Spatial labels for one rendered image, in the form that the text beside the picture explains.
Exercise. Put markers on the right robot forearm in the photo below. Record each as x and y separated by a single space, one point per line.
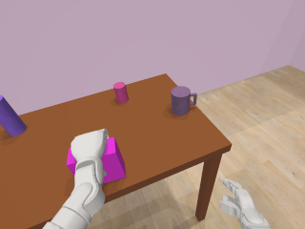
250 218

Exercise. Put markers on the table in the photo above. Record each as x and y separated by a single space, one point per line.
155 143

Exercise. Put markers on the robot right hand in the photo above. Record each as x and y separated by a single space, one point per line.
242 199

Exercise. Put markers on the sponge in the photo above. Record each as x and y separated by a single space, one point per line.
113 162

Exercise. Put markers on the left robot forearm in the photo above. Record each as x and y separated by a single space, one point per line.
86 199

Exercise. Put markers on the robot left hand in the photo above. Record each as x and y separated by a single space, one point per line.
92 144

